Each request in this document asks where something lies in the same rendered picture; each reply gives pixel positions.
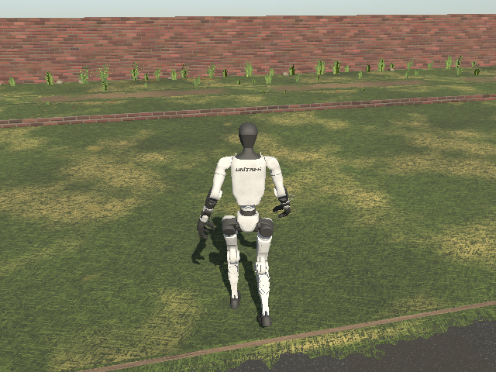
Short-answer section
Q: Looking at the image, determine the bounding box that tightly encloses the robot left upper arm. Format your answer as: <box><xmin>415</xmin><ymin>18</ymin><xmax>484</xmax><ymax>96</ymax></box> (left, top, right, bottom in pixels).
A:
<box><xmin>210</xmin><ymin>156</ymin><xmax>233</xmax><ymax>200</ymax></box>

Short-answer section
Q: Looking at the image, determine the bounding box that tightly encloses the robot left foot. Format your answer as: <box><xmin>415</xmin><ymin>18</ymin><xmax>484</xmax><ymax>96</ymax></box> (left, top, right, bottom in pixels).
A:
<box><xmin>230</xmin><ymin>290</ymin><xmax>241</xmax><ymax>309</ymax></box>

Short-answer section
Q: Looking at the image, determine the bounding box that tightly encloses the robot foot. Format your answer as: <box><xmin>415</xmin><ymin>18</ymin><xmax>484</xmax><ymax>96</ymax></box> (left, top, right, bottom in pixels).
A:
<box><xmin>230</xmin><ymin>290</ymin><xmax>241</xmax><ymax>309</ymax></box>
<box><xmin>257</xmin><ymin>312</ymin><xmax>272</xmax><ymax>326</ymax></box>

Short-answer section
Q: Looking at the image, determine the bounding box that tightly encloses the robot right upper arm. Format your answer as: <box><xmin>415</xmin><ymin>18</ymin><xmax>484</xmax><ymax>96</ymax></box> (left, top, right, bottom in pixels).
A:
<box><xmin>264</xmin><ymin>156</ymin><xmax>286</xmax><ymax>198</ymax></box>

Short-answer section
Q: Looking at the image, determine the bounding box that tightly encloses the left robot hand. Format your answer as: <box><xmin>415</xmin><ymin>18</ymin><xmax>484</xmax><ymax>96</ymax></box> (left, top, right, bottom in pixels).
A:
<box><xmin>197</xmin><ymin>219</ymin><xmax>215</xmax><ymax>239</ymax></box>

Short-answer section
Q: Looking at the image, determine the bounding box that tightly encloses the robot right forearm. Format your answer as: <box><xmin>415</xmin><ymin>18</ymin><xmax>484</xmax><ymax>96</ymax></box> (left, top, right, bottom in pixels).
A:
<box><xmin>278</xmin><ymin>186</ymin><xmax>290</xmax><ymax>209</ymax></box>

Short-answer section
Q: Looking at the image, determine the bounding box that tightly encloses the robot left forearm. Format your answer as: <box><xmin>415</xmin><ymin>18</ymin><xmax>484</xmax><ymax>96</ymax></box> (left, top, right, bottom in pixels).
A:
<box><xmin>199</xmin><ymin>188</ymin><xmax>217</xmax><ymax>222</ymax></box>

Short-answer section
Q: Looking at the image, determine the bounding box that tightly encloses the right robot hand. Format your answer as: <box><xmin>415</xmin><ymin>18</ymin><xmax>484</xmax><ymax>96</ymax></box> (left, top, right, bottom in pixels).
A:
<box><xmin>273</xmin><ymin>205</ymin><xmax>291</xmax><ymax>218</ymax></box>

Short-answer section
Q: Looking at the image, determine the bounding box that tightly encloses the robot right foot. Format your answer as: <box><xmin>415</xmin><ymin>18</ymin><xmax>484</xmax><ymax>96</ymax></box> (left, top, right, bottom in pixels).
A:
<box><xmin>257</xmin><ymin>312</ymin><xmax>272</xmax><ymax>326</ymax></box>

